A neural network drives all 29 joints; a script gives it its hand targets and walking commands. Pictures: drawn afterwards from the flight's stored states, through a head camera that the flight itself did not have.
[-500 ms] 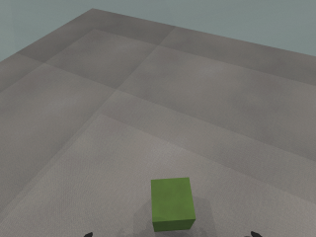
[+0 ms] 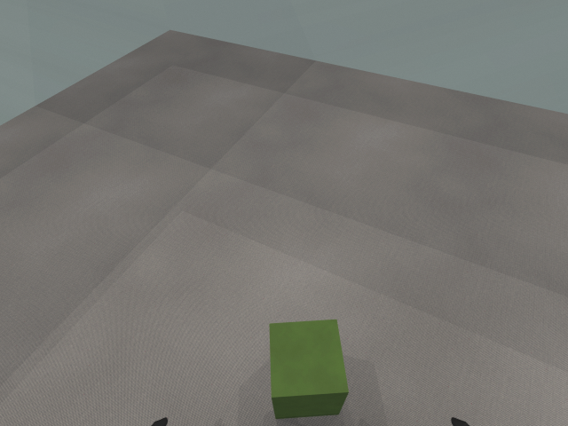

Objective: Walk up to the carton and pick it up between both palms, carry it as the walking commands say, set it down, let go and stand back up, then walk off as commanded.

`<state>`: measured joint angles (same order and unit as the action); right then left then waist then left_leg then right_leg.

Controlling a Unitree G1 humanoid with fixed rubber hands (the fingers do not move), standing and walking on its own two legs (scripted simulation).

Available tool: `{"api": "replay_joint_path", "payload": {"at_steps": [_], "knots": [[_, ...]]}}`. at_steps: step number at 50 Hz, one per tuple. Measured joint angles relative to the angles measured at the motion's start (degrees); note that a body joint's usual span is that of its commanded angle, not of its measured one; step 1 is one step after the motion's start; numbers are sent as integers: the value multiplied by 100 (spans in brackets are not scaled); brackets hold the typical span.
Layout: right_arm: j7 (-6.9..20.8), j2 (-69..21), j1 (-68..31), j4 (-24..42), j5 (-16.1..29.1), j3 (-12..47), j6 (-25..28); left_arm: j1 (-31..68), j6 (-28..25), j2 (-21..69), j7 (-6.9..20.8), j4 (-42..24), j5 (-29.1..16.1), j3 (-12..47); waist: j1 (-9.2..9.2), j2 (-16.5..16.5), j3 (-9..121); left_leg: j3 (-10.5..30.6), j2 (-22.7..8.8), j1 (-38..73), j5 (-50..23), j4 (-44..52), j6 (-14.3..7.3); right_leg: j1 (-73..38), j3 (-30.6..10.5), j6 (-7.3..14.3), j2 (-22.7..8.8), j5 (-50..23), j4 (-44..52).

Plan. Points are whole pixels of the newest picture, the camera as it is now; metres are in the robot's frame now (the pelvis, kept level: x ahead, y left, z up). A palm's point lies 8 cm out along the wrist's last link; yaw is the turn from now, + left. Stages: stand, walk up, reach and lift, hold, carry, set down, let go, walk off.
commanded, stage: stand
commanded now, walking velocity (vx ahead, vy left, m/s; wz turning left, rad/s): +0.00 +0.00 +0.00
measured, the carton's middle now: (305, 370) +0.38 -0.03 -0.63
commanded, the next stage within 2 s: reach and lift in 0.50 s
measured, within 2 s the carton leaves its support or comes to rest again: neither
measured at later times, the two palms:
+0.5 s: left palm out of the picture +0.08 +0.23 -0.12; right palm out of the picture +0.06 -0.24 -0.11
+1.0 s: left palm out of the picture +0.12 +0.22 -0.12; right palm (451, 422) +0.15 -0.21 -0.11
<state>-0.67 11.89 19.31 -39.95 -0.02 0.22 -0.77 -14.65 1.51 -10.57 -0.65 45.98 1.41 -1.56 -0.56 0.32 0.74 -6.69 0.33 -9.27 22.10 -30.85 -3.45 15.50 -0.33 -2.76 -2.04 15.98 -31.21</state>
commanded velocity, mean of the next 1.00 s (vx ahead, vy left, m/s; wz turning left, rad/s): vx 0.00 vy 0.00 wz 0.00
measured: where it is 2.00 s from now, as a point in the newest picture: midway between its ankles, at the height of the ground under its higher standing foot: outside the picture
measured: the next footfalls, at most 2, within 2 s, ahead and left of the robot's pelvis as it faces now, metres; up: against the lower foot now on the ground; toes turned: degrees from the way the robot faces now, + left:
none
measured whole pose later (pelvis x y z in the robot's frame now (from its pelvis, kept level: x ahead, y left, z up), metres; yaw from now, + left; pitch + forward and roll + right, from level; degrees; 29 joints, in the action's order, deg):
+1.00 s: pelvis -0.03 +0.01 -0.02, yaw +0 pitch -1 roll -2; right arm 2.0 12.6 3.2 -37.7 0.0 0.2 -7.7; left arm -6.5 8.4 -7.1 -1.5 38.3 0.1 -1.2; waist -0.6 2.4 -5.2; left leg -6.4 -0.3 -16.3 26.4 -43.6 -3.4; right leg 21.1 -0.3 -2.5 -2.0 18.3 -40.6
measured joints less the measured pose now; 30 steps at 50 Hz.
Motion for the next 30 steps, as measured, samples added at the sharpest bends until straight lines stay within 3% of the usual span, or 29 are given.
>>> {"api": "replay_joint_path", "payload": {"at_steps": [26, 30], "knots": [[0, -1, 6, 0, 0, 0, 23, 0, 0, -7, 21, 0, 0, -2, 0, 6, 0, 0, 0, 0, -91, 2, 7, 0, 0, 26, 0, -84, 0], [3, 28, -338, 37, 0, -1, -508, 153, 340, 69, 45, -411, 14, 37, 2, 54, -240, 2, -13, -45, 25, -257, 7, 17, 0, 30, -1, -10, -194]]}}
